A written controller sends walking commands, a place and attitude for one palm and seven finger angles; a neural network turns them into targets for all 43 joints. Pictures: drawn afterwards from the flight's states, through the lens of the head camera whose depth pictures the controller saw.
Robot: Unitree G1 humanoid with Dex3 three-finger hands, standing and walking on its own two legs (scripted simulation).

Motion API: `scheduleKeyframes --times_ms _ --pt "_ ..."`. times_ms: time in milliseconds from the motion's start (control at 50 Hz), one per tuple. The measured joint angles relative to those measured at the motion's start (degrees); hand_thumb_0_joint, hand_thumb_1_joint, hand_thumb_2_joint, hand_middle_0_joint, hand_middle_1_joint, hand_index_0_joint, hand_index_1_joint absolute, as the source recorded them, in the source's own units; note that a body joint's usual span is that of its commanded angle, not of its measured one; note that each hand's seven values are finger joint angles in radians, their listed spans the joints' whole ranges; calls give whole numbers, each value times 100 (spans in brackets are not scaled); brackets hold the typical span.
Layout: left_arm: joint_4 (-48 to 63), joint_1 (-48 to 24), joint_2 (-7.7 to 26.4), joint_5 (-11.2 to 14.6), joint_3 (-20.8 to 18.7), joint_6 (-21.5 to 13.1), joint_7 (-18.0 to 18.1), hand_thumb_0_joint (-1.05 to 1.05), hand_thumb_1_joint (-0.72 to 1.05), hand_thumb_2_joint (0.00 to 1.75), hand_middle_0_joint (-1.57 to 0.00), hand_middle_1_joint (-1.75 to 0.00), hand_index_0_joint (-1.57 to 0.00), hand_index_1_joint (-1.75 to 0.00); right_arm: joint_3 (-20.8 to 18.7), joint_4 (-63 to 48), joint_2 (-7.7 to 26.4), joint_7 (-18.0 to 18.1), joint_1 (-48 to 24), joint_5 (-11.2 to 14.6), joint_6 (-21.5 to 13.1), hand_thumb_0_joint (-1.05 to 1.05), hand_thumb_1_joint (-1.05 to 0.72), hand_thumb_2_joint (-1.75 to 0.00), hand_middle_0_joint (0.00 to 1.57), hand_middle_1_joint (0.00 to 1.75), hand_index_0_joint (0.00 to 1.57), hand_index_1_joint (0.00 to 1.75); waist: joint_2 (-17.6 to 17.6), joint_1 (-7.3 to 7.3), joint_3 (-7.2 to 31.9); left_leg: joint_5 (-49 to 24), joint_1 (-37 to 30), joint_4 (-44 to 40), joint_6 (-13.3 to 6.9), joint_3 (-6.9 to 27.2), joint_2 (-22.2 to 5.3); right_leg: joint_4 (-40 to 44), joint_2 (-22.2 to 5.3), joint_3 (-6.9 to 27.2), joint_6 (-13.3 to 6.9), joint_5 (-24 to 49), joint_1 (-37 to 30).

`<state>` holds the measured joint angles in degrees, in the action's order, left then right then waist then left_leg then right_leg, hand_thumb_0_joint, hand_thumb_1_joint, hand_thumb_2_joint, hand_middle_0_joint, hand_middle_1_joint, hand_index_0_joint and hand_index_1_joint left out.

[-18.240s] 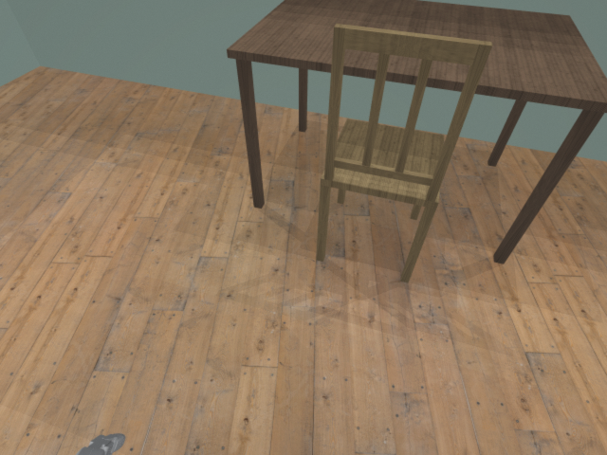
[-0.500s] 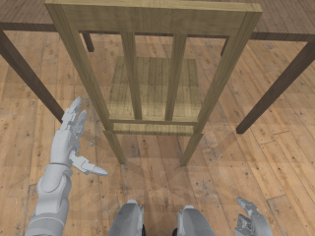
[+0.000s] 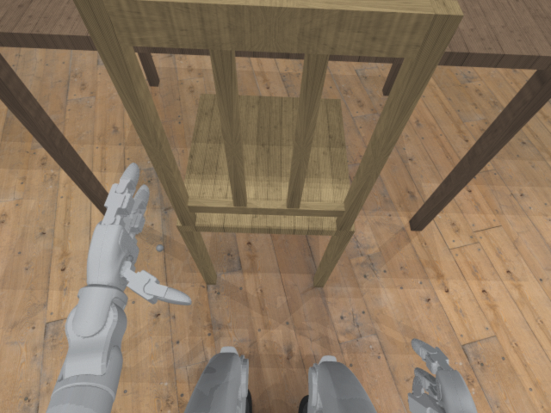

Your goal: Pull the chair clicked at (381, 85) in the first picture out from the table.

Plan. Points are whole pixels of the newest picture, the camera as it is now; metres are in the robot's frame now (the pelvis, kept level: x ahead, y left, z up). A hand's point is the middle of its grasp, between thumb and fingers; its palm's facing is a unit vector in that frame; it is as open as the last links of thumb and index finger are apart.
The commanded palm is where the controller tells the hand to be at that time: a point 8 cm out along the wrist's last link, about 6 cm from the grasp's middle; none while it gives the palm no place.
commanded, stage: aim the fingers beside a spindle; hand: left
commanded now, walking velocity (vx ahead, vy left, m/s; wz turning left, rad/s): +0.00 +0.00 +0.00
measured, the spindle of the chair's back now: (233, 146) +0.49 +0.08 +0.05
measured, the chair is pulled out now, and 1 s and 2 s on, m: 0.00 0.00 0.00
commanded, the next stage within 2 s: push the fingers through the gap in 1.42 s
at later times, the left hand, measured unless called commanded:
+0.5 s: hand (143, 241) +0.34 +0.19 +0.03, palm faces +0.03 -1.00 -0.07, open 16.9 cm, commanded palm +0.31 +0.23 +0.02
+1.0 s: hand (170, 256) +0.33 +0.16 +0.01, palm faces -0.07 -1.00 -0.01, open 16.9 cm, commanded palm +0.32 +0.23 +0.02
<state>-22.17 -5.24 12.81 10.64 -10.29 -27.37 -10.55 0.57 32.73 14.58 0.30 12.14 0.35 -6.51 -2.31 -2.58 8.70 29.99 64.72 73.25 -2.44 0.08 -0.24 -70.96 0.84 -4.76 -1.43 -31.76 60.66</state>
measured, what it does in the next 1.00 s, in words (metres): stands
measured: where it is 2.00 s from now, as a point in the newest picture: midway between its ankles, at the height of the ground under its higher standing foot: outside the picture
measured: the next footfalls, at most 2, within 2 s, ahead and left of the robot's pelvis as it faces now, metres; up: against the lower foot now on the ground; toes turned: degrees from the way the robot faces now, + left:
none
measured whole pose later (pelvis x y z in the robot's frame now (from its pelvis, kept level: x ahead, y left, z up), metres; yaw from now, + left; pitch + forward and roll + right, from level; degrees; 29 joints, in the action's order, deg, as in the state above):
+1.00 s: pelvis +0.00 +0.00 +0.00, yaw +0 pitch +22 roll -3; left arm -23.5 -4.4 12.5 11.9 -8.3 -24.8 -13.0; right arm 0.6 32.8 14.9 0.3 12.6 0.9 -5.8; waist -2.8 -2.7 8.9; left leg 30.0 64.7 73.0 -2.4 0.4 -0.3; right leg -70.3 1.0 -5.0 -1.5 -31.6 60.5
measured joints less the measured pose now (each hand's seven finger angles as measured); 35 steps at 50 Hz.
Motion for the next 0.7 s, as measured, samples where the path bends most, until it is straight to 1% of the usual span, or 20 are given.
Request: scheduleKeyframes --times_ms 60,120,160,200,240,280,340,380,420,460,500,560,620,660,700 --pt "-46 -109 112 5 -154 -72 109 -1 -50 30 -6 -8 -6 -8 15 19 -22 -34 -1 -4 41 1 -91 -90 21 30 20 30 2 9 10 7 -1 16 5 3 1 -21 -1 -3 -5 -12 -1" --pt "-194 -172 209 96 -184 17 11 -1 -50 30 -6 -8 -6 -8 39 27 -11 -52 13 35 88 1 -91 -90 21 30 20 30 -29 29 43 2 5 12 3 19 10 -10 -7 -18 -6 -11 -5" --pt "-265 -144 212 167 -88 127 -108 -1 -50 30 -6 -8 -6 -8 40 20 5 -50 29 70 108 1 -91 -90 21 30 21 30 -53 44 60 -5 4 -1 -2 27 18 9 -14 -26 -1 -6 -14" --pt "-272 -64 140 208 67 218 -202 -1 -50 30 -6 -8 -6 -8 31 2 23 -37 42 95 104 1 -91 -90 21 30 21 30 -74 49 56 -11 -7 -17 -9 34 27 33 -21 -33 6 0 -34" --pt "-213 38 32 181 195 250 -228 -1 -50 30 -6 -8 -6 -8 21 -13 32 -16 38 88 84 1 -91 -90 21 30 21 30 -76 43 44 -15 -16 -28 -15 32 30 48 -23 -30 13 6 -44" --pt "-116 105 -51 92 239 200 -162 -1 -50 30 -6 -8 -6 -8 16 -11 26 6 18 54 56 1 -90 -90 21 30 21 30 -47 30 30 -13 -16 -25 -15 20 23 40 -18 -18 15 7 -35" --pt "16 83 -44 -36 95 10 45 -1 -50 30 -6 -8 -6 -8 9 -3 -9 10 -17 0 41 1 -91 -90 21 30 21 30 16 4 4 0 -14 3 -3 10 6 3 -3 -8 4 -1 -21" --pt "15 -26 43 -62 -68 -103 154 -1 -50 30 -7 -8 -6 -8 12 14 -26 -5 -33 -15 46 1 -91 -90 21 30 21 30 39 -4 -2 7 -5 29 8 23 0 -22 4 -20 -9 -10 -14" --pt "-71 -155 167 -32 -217 -138 165 -1 -50 30 -7 -8 -6 -8 21 33 -28 -24 -39 -10 67 1 -91 -90 21 30 20 30 31 -3 11 11 10 50 18 45 -3 -33 9 -41 -20 -15 -10" --pt "-212 -252 279 52 -265 -70 74 -1 -50 30 -6 -8 -6 -8 33 41 -10 -44 -29 20 94 1 -91 -90 21 30 20 30 4 9 29 8 18 51 22 64 0 -24 8 -60 -26 -14 -12" --pt "-356 -285 312 159 -170 71 -87 -1 -50 30 -6 -8 -6 -8 35 31 22 -55 0 71 110 1 -91 -90 21 30 20 30 -41 28 43 -3 16 32 17 81 13 5 -2 -76 -23 -6 -28" --pt "-403 -165 193 238 88 282 -291 -1 -50 30 -6 -8 -5 -8 28 9 53 -40 33 116 113 1 -91 -90 21 30 21 30 -75 38 56 -21 -2 -17 2 72 24 56 -11 -66 -6 12 -47" --pt "-179 96 -21 155 265 292 -251 -1 -50 30 -6 -8 -6 -8 7 -27 45 -16 41 83 80 1 -91 -90 21 30 21 30 -62 11 45 -21 -30 -50 -8 37 18 79 -7 -30 7 22 -58" --pt "3 206 -106 38 253 158 -85 -1 -50 30 -6 -8 -6 -8 -5 -30 18 -12 32 30 54 1 -91 -90 21 30 21 30 -25 -7 25 -13 -55 -54 -4 12 6 70 2 -4 8 19 -64" --pt "109 196 -89 -79 134 -25 117 -1 -50 30 -6 -8 -6 -8 -3 -23 -12 -16 26 -15 47 1 -91 -90 21 30 20 30 15 -13 16 -3 -60 -37 4 0 -3 39 10 8 -1 8 -56"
